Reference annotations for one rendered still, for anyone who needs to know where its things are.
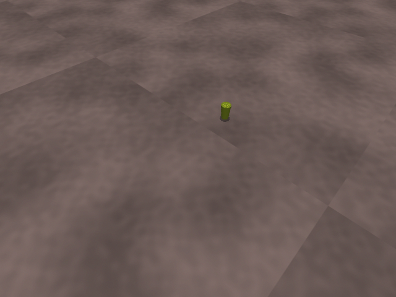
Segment cup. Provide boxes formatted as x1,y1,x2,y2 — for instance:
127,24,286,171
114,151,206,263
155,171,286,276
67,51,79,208
221,102,231,119

